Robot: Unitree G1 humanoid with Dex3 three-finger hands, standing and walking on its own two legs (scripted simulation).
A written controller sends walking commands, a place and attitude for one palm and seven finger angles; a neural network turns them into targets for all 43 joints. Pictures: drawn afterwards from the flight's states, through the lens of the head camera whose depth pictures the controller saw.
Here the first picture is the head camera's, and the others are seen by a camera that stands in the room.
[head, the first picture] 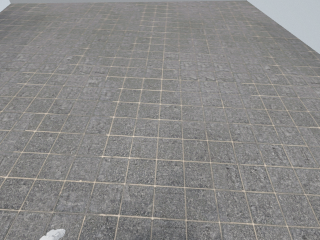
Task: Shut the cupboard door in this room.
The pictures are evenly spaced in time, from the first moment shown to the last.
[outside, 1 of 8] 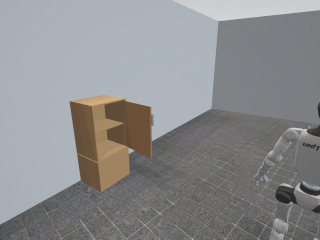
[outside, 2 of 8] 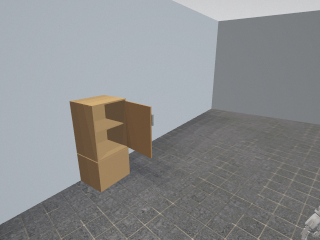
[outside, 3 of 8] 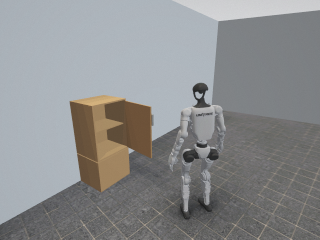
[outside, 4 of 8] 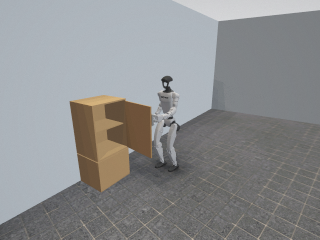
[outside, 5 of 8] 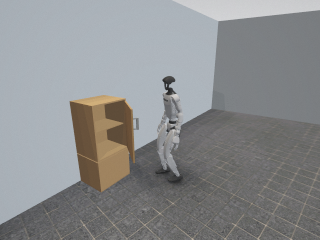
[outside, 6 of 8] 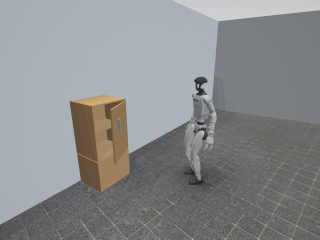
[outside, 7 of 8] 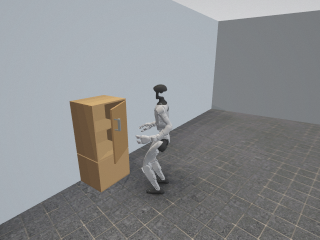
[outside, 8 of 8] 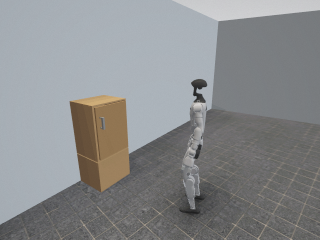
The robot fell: no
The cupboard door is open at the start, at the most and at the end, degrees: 82 82 0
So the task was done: yes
